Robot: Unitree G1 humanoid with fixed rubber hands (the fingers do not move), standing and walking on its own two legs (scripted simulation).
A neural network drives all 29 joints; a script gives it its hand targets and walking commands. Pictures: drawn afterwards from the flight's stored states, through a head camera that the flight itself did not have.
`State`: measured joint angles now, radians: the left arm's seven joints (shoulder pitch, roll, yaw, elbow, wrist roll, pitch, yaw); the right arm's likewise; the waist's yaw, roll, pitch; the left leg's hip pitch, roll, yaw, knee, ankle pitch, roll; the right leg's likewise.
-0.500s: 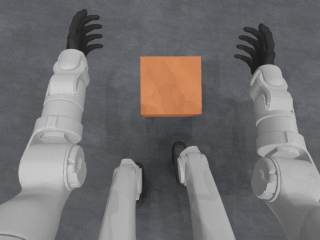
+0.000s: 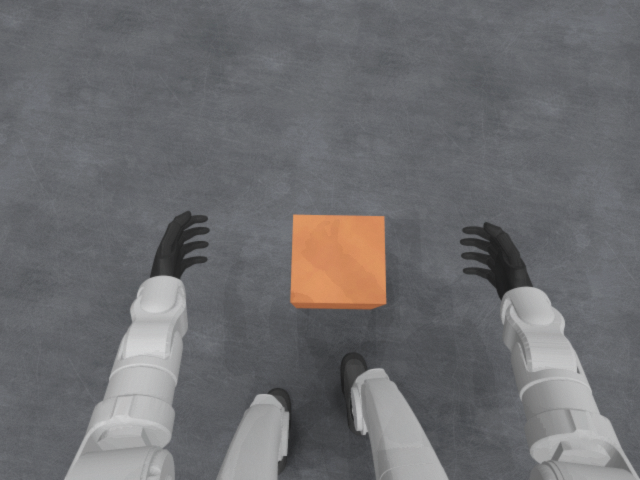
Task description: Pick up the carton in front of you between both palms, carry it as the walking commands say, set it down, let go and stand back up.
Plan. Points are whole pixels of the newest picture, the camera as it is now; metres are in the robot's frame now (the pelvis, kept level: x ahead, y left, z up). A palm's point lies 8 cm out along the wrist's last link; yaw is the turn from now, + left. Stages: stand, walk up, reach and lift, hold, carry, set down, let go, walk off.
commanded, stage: let go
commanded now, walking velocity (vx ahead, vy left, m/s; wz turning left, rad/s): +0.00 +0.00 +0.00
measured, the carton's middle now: (335, 266) +0.43 -0.06 -0.59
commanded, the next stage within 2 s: stand in 0.92 s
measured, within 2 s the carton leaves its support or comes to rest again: neither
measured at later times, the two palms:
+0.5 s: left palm (61, 408) +0.23 +0.25 -0.01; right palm (545, 406) +0.19 -0.22 -0.01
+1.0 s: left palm (59, 430) +0.20 +0.26 -0.03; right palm (564, 402) +0.19 -0.24 -0.01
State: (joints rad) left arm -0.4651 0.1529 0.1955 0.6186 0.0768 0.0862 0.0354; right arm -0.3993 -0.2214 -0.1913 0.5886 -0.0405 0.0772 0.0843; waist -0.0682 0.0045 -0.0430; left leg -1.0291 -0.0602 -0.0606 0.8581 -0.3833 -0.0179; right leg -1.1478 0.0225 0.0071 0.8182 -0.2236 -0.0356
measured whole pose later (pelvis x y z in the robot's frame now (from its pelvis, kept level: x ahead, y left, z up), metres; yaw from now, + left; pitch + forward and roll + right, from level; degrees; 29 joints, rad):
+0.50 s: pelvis +0.04 +0.03 +0.06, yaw -2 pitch +2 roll -1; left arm 0.19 0.20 0.06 0.47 0.02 0.02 -0.04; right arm 0.25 -0.22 -0.04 0.42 0.02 0.04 0.07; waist -0.01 0.02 0.05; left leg -0.17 -0.03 -0.06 0.46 -0.33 0.03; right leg -0.29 0.04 0.03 0.43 -0.18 0.00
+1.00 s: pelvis +0.06 +0.02 +0.06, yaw -3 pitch -1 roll -1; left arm 0.26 0.22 0.02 0.58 0.04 0.02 0.00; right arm 0.25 -0.26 -0.03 0.48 -0.05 0.07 -0.01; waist 0.00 0.03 0.00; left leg -0.11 -0.02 -0.04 0.51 -0.39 0.02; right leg -0.24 0.06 0.04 0.49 -0.24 0.00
